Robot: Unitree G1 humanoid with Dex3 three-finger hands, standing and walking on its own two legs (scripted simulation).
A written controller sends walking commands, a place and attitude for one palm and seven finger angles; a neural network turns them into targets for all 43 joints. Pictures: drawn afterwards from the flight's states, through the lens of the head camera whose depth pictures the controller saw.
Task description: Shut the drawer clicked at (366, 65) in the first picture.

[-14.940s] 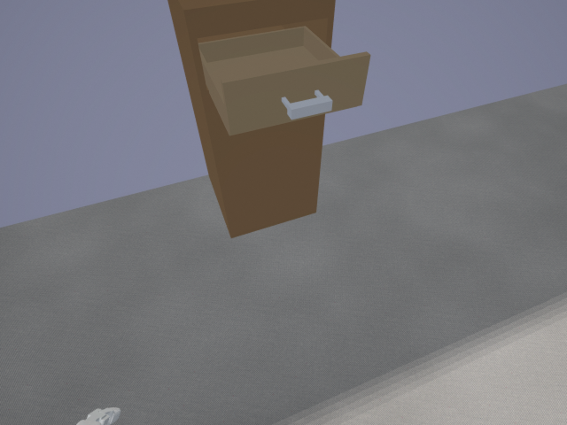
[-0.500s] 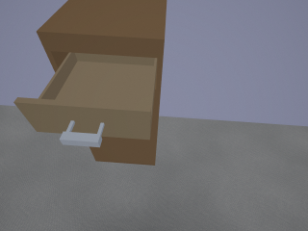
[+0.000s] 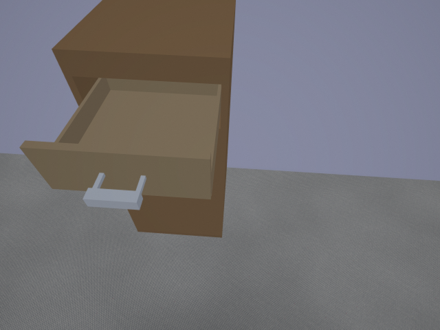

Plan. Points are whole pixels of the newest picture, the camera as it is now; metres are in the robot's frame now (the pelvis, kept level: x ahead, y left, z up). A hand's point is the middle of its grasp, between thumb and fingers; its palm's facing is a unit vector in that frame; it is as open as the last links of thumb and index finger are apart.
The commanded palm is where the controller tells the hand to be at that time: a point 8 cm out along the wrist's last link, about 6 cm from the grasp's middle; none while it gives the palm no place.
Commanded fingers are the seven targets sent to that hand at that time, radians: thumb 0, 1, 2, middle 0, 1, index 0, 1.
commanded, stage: look again from close up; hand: left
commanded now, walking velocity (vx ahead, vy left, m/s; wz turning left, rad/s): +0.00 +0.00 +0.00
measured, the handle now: (117, 188) +0.37 +0.24 +0.02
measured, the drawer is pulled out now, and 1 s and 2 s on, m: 0.25 0.25 0.25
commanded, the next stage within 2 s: raise the hand and make a fist in 0.30 s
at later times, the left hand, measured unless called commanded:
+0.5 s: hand out of the picture +0.09 +0.19 -0.11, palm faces +0.21 -0.95 -0.22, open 7.3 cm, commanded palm +0.09 +0.24 -0.06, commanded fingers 0.00 0.90 0.90 -0.32 -0.43 -0.32 -0.43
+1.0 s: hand (101, 320) +0.13 +0.19 +0.02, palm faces +0.05 -1.00 -0.07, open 5.0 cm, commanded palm +0.12 +0.25 +0.01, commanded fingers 0.00 0.90 0.90 -0.82 -0.97 -0.82 -0.97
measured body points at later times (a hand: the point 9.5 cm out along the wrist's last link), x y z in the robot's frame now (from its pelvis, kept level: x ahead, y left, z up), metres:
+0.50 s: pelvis -0.01 +0.00 +0.00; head +0.00 -0.02 +0.45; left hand +0.08 +0.24 -0.09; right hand +0.06 -0.25 -0.15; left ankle +0.00 +0.12 -0.74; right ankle -0.06 -0.08 -0.74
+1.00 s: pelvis -0.07 +0.00 -0.07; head -0.04 +0.01 +0.38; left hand +0.12 +0.25 +0.02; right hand +0.15 -0.22 -0.12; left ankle +0.00 +0.12 -0.74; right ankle -0.06 -0.08 -0.74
